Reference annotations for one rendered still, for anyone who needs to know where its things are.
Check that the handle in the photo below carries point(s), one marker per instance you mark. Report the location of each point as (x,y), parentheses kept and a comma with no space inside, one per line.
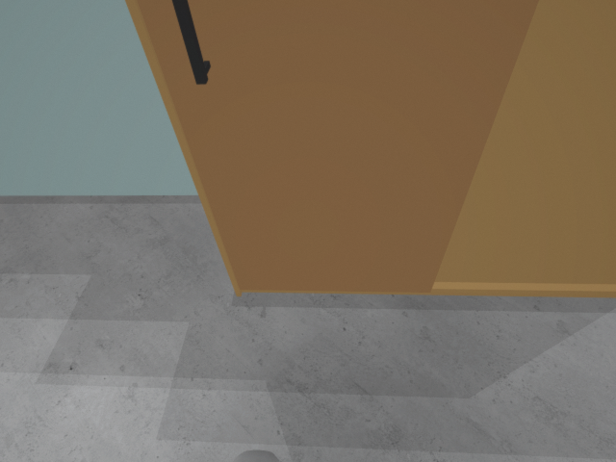
(199,68)

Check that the wardrobe door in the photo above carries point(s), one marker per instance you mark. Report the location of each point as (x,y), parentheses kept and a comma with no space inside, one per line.
(541,207)
(336,140)

